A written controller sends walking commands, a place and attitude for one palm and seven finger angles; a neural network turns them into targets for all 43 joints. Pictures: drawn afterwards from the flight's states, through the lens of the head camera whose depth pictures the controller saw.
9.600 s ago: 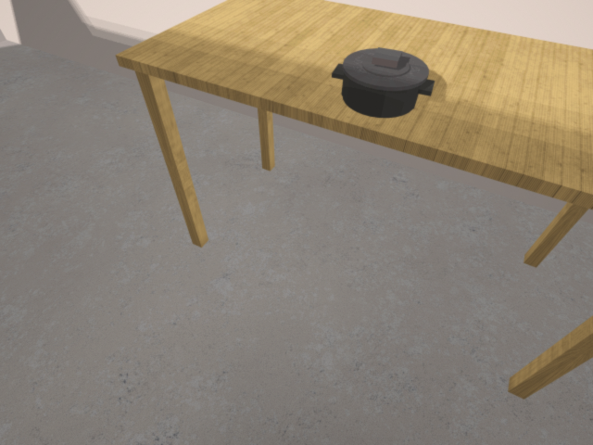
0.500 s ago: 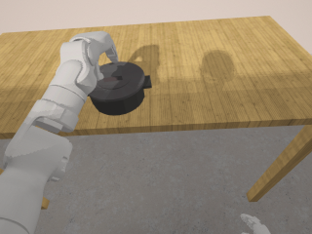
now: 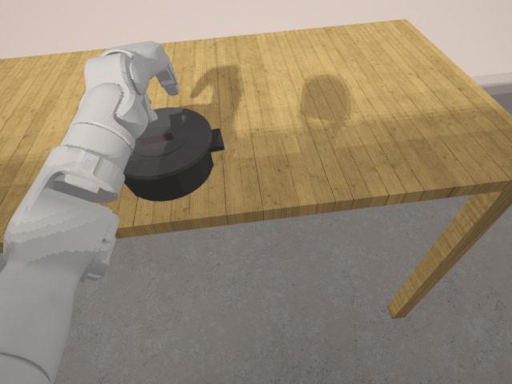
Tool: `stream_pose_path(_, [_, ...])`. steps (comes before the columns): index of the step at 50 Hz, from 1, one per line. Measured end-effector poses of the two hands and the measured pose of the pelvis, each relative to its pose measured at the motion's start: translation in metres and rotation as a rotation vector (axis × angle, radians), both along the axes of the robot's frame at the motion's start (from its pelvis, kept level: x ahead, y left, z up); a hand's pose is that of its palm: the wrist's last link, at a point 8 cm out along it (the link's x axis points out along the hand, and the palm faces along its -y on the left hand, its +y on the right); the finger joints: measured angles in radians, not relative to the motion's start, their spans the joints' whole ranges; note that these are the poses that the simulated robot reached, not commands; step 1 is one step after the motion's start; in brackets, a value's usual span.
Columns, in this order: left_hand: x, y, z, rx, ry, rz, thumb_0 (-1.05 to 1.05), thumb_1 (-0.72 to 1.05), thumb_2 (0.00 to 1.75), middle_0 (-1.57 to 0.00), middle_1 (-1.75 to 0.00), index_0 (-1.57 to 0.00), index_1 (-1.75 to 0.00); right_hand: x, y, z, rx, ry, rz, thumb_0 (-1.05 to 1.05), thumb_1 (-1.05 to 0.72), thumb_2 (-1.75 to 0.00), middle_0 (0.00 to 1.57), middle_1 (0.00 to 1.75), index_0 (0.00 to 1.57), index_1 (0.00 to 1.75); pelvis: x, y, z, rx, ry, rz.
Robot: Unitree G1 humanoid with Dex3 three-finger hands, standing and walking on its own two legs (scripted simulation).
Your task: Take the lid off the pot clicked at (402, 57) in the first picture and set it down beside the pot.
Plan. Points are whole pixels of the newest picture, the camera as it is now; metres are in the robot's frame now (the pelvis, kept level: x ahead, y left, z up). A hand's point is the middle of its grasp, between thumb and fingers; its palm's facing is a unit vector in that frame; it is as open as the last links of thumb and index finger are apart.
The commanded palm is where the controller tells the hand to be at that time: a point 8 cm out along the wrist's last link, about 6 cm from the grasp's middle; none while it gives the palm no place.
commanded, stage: move the open hand above the knob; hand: left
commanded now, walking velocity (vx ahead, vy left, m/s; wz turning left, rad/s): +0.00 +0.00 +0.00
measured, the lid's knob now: (156, 129) +0.50 +0.16 +0.15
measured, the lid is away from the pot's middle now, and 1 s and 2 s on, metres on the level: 0.00 0.00 0.00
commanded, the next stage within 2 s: lower the open fingers around the knob in 0.38 s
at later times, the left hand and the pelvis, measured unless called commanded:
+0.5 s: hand (140, 101) +0.46 +0.15 +0.23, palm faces -0.27 -0.08 -0.96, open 10.1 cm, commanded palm +0.45 +0.16 +0.28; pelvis -0.01 +0.00 +0.00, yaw +1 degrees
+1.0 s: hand (141, 119) +0.47 +0.16 +0.20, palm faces -0.36 -0.13 -0.92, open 10.2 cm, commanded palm +0.45 +0.17 +0.24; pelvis -0.01 +0.00 +0.00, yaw +1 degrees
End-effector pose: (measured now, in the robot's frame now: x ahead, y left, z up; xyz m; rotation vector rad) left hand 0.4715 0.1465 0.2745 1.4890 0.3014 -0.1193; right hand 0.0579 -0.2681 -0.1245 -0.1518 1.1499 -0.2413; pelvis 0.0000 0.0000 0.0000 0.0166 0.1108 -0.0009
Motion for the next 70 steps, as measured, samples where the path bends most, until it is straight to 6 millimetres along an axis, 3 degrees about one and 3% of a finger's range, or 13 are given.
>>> stream_pose_path(12, [-0.016,0.008,0.006,0.023,0.005,0.021,0.00,-0.39,1.66,-0.87,-0.08,-0.87,-0.08,0.043,0.007,0.008,0.000,-0.106,0.072,0.01,-0.91,-0.90,0.21,0.30,0.20,0.30,-0.006,-0.002,-0.001,-0.001,-0.014,0.023])
stream_pose_path(17, [-0.016,0.008,0.006,0.021,0.020,0.036,0.00,-0.39,1.66,-0.87,-0.08,-0.87,-0.08,0.051,0.009,0.011,-0.005,-0.116,0.086,0.01,-0.91,-0.90,0.21,0.30,0.20,0.30,-0.009,-0.002,-0.001,-0.001,-0.013,0.030])
stream_pose_path(25, [-0.012,0.004,0.010,0.010,0.007,0.026,0.00,-0.39,1.66,-0.87,-0.08,-0.87,-0.08,0.038,0.008,0.007,-0.003,-0.081,0.066,0.01,-0.91,-0.90,0.21,0.30,0.20,0.30,-0.008,-0.002,-0.001,0.000,-0.008,0.021])
stream_pose_path(31, [-0.009,0.013,0.001,-0.026,0.081,0.103,0.00,-0.39,1.66,-0.87,-0.08,-0.87,-0.08,0.016,0.004,0.002,-0.009,-0.022,0.043,0.01,-0.91,-0.90,0.21,0.30,0.20,0.30,-0.006,-0.001,-0.001,0.000,-0.006,0.020])
stream_pose_path(40, [-0.005,0.016,-0.016,-0.038,0.127,0.085,0.00,-0.39,1.66,-0.87,-0.08,-0.86,-0.08,-0.008,-0.002,0.002,-0.029,0.028,0.008,0.01,-0.91,-0.90,0.21,0.30,0.20,0.30,-0.005,0.001,-0.001,-0.002,0.001,0.013])
stream_pose_path(61, [-0.010,0.016,-0.027,-0.025,0.110,0.073,0.00,-0.39,1.66,-0.87,-0.08,-0.79,-0.05,0.009,0.007,0.003,-0.014,-0.008,0.027,0.01,-0.91,-0.90,0.21,0.30,0.20,0.30,-0.008,0.004,-0.004,-0.005,0.007,0.020])
stream_pose_path(70, [-0.007,0.015,-0.035,-0.006,0.139,0.078,0.00,-0.39,1.66,-0.88,-0.08,-0.77,-0.05,0.000,0.004,0.000,-0.025,0.027,0.016,0.01,-0.91,-0.90,0.21,0.30,0.20,0.30,-0.010,0.003,-0.004,-0.007,0.018,0.023])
